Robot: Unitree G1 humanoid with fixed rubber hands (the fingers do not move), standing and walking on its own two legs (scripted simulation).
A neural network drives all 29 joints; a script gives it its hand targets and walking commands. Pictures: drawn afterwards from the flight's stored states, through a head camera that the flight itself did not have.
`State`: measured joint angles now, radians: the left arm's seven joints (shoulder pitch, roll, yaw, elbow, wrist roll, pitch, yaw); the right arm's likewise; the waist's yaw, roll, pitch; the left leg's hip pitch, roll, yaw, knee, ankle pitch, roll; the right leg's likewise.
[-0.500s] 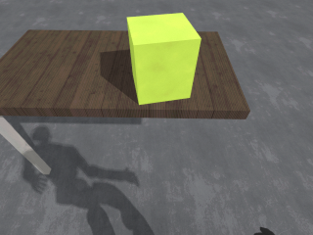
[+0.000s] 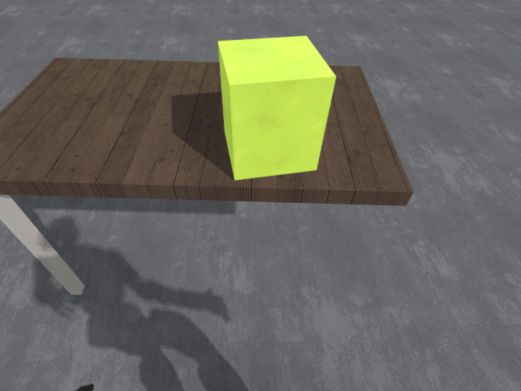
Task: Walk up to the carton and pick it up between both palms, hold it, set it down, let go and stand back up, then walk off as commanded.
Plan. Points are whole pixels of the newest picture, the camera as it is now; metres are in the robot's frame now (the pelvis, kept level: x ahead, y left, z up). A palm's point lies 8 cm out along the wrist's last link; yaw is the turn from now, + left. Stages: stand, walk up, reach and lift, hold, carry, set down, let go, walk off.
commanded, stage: stand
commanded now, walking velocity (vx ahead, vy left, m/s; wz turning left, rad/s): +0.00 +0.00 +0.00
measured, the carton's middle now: (269, 109) +0.74 -0.02 +0.05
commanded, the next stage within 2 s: none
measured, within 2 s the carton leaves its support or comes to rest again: neither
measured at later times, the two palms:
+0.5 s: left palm out of the picture +0.10 +0.30 -0.10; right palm out of the picture +0.09 -0.31 -0.09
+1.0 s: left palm out of the picture +0.10 +0.30 -0.10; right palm out of the picture +0.09 -0.31 -0.09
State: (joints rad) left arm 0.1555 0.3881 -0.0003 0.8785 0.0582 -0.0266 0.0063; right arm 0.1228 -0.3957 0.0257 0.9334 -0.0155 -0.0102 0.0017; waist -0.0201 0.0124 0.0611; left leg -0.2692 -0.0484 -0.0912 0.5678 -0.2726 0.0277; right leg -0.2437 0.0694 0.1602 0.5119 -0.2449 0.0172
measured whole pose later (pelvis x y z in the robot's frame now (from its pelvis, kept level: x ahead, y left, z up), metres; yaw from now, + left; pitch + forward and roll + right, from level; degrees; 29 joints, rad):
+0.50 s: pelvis -0.01 +0.00 +0.00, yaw +0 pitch -1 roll -1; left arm 0.16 0.39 0.00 0.90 0.06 -0.03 0.00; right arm 0.12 -0.39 0.03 0.95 -0.02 -0.01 0.00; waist -0.02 0.00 0.04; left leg -0.26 -0.05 -0.09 0.53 -0.24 0.03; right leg -0.24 0.06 0.16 0.47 -0.22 0.02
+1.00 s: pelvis -0.01 +0.00 +0.00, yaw +0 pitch -1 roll -1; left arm 0.16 0.39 0.00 0.92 0.06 -0.02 0.00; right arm 0.12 -0.39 0.03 0.98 -0.02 -0.02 0.00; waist -0.02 0.00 0.04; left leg -0.26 -0.05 -0.09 0.51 -0.23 0.03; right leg -0.23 0.06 0.16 0.46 -0.21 0.02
